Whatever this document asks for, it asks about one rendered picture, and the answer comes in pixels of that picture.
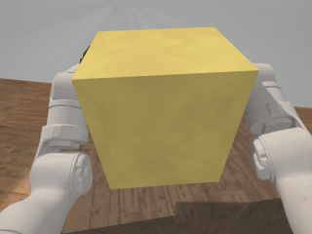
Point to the carton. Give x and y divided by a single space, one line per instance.
163 106

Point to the robot left upper arm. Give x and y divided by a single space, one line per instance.
57 179

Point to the left robot forearm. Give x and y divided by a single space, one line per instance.
66 124

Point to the right robot forearm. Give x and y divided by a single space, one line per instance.
267 108

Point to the robot right upper arm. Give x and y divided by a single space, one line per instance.
285 158

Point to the pedestal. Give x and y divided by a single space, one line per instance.
239 203

